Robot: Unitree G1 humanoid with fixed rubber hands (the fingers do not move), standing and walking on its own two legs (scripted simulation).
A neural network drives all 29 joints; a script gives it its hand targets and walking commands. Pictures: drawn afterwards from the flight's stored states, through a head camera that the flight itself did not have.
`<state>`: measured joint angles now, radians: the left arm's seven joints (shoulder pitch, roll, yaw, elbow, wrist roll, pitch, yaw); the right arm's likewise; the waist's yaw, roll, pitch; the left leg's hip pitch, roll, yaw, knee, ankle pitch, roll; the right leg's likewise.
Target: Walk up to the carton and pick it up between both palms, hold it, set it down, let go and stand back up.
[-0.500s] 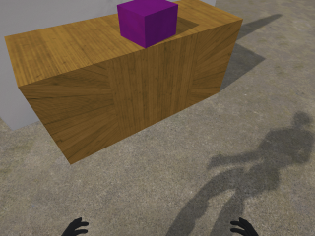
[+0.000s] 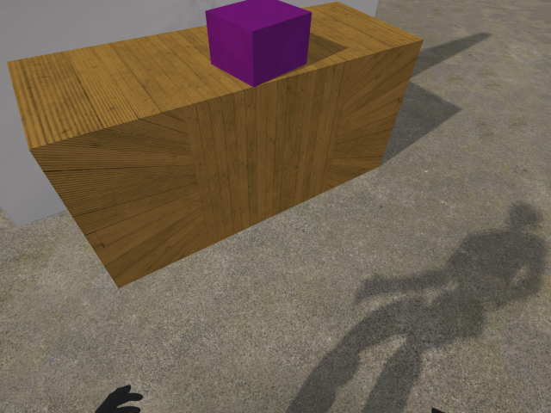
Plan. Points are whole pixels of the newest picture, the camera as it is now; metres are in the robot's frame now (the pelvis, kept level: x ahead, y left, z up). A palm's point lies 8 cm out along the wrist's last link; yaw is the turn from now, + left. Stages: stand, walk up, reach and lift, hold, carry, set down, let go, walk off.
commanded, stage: walk up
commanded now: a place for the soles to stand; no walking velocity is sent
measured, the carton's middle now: (259, 39) +1.23 +0.10 +0.03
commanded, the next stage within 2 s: none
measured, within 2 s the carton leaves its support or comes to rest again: neither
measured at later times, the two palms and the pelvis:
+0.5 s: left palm out of the picture +0.15 +0.29 -0.14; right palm (457, 401) +0.19 -0.26 -0.08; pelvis +0.08 +0.01 -0.02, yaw +8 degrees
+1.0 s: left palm (129, 412) +0.16 +0.22 -0.09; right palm (478, 333) +0.30 -0.35 -0.11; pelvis +0.18 -0.10 +0.00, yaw +15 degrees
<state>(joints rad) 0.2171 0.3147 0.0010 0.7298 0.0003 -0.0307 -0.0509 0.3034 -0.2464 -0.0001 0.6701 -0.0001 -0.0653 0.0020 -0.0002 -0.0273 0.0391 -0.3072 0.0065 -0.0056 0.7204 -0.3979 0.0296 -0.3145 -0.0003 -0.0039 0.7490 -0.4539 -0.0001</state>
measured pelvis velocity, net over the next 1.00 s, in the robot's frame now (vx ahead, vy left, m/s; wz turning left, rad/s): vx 0.18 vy -0.10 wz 0.26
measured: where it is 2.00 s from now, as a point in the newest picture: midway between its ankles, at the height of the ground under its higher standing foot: (301, 380)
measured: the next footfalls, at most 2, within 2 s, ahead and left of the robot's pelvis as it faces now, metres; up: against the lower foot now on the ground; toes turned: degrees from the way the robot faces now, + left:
left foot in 0.34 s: +0.19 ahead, +0.13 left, +0.00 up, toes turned +6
right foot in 0.78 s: +0.23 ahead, -0.13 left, +0.00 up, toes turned +8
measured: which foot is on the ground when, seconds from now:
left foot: down 0.00-0.10, up 0.12-0.32, down 0.34-0.80, up 0.82-1.00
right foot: down 0.00-0.36, up 0.38-0.76, down 0.78-1.00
